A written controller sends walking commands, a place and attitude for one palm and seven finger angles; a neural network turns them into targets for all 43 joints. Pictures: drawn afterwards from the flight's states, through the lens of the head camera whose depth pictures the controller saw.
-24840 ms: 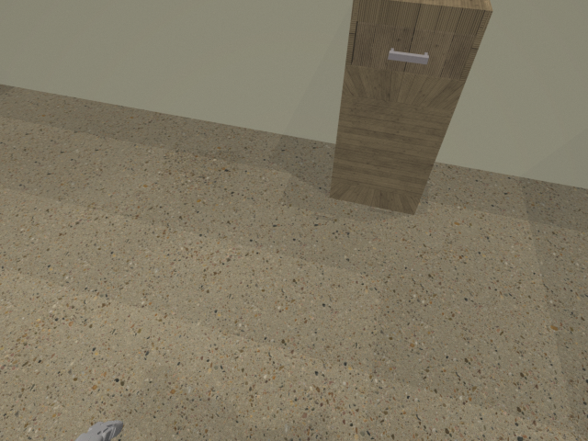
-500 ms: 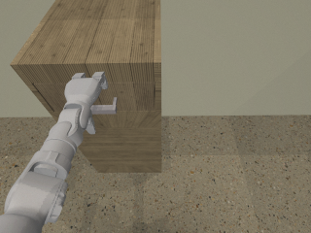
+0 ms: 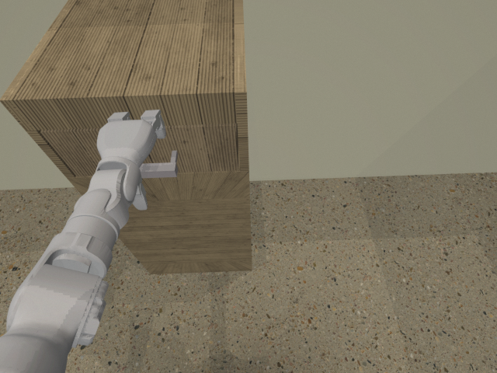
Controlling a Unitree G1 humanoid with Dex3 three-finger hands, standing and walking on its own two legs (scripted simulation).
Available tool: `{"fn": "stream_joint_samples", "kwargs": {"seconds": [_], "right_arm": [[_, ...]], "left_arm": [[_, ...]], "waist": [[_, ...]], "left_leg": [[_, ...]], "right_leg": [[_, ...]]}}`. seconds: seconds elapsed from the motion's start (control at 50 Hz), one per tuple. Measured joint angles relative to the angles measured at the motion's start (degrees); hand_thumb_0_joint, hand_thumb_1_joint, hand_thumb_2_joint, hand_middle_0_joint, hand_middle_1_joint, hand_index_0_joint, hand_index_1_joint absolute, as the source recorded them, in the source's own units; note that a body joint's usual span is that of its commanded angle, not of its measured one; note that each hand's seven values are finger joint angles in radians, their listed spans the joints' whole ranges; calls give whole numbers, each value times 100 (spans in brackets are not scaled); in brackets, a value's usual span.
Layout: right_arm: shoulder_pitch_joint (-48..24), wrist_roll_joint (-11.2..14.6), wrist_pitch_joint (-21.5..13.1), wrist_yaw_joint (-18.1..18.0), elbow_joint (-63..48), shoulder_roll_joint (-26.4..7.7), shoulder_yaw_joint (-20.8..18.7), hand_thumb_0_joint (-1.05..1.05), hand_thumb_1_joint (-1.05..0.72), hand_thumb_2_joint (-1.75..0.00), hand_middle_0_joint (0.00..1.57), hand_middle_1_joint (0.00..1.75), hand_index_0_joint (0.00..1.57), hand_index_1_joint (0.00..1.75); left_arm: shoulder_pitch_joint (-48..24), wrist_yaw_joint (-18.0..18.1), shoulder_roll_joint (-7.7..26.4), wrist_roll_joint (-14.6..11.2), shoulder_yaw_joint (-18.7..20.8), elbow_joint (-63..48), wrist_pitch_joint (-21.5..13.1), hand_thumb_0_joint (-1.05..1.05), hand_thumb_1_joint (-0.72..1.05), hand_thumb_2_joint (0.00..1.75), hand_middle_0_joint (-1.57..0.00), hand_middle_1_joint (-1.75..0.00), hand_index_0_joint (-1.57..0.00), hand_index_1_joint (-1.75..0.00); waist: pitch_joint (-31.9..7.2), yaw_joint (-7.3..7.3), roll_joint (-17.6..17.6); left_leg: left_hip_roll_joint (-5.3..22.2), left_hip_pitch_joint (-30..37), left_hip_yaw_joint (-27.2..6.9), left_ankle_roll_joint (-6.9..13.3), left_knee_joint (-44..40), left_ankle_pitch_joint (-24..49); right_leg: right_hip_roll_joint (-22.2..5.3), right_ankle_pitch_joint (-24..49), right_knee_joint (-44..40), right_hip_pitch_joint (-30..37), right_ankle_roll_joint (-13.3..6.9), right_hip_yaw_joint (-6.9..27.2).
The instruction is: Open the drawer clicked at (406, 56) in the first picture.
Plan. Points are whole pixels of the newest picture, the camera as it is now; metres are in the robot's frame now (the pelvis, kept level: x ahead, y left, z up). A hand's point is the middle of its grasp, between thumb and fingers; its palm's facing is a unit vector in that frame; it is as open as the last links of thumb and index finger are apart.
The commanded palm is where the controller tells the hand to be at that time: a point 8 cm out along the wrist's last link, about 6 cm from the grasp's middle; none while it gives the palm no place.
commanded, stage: re-aim the fingers above the handle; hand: left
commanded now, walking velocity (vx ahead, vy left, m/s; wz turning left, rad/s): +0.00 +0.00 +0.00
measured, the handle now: (146, 163) +0.51 +0.20 -0.01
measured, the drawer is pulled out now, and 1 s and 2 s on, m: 0.00 0.00 0.00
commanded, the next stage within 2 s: lower the fingers behind the handle in 1.06 s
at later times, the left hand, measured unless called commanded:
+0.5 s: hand (139, 160) +0.47 +0.19 +0.06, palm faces -0.01 -0.03 -1.00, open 13.6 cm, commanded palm +0.45 +0.22 +0.10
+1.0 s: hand (139, 160) +0.47 +0.19 +0.06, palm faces +0.00 -0.02 -1.00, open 13.5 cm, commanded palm +0.46 +0.23 +0.10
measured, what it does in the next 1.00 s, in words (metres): stands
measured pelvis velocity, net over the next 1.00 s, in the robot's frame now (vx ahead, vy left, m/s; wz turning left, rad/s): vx -0.02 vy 0.00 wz -0.01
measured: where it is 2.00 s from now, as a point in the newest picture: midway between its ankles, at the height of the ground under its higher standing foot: outside the picture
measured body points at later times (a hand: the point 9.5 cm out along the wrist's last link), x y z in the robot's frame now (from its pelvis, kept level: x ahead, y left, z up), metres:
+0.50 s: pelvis -0.01 +0.00 +0.00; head +0.06 -0.01 +0.44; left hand +0.46 +0.19 +0.11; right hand +0.04 -0.27 -0.13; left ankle -0.02 +0.07 -0.72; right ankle +0.00 -0.07 -0.72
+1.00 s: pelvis -0.02 +0.00 -0.01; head +0.05 -0.01 +0.44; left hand +0.46 +0.19 +0.11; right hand +0.02 -0.27 -0.14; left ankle -0.02 +0.07 -0.72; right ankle +0.00 -0.07 -0.72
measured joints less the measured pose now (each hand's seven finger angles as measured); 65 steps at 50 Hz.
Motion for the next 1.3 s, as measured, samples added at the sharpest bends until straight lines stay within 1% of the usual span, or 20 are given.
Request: {"fn": "stream_joint_samples", "kwargs": {"seconds": [0.14, 0.36, 0.48, 0.66, 0.88, 1.3], "right_arm": [[-27, 18, -31, -17, -37, 15, 45, 0, -90, -90, 20, 30, 20, 30], [-52, 40, -68, -81, -133, -6, 102, 0, -90, -90, 20, 30, 20, 30], [-28, 42, -79, -116, -145, -7, 124, 0, -90, -90, 20, 30, 20, 30], [69, 56, -88, -132, -167, -15, 128, 0, -90, -90, 20, 30, 20, 30], [88, 72, -121, -152, -109, -20, 169, 0, -90, -90, 20, 30, 20, 30], [69, 92, -187, -223, -171, -56, 265, 0, -90, -90, 20, 30, 20, 30]], "left_arm": [[-107, 38, -17, 29, -26, 140, 45, 0, -49, 30, -36, -122, -35, -124], [-245, 25, 53, 56, -11, 278, 26, 0, -49, 30, -36, -122, -35, -125], [-277, 22, 131, 103, 63, 308, -33, 0, -49, 30, -36, -123, -35, -125], [-240, 44, 210, 105, 151, 320, -69, 0, -49, 30, -35, -123, -35, -125], [-388, 154, 207, 112, 114, 459, -74, 0, -49, 30, -36, -124, -35, -126], [-785, 179, 331, 121, 32, 806, -55, 0, -49, 30, -36, -123, -34, -127]], "waist": [[-20, -20, -23], [-8, -78, -54], [-10, -115, -73], [-11, -156, -49], [-7, -164, -43], [-15, -285, -84]], "left_leg": [[2, -52, -9, 0, 38, 4], [20, -162, -4, -2, 122, 14], [40, -246, 20, -5, 177, 17], [69, -302, 66, -2, 218, 13], [62, -425, 42, 0, 281, 24], [80, -794, -1, -10, 537, 44]], "right_leg": [[-1, 8, 24, -43, 0, -14], [12, 37, 76, -141, -3, -22], [29, 59, 116, -226, -5, -7], [56, 83, 142, -289, -2, 33], [44, 91, 188, -397, 2, 0], [45, 132, 372, -722, -9, -78]]}}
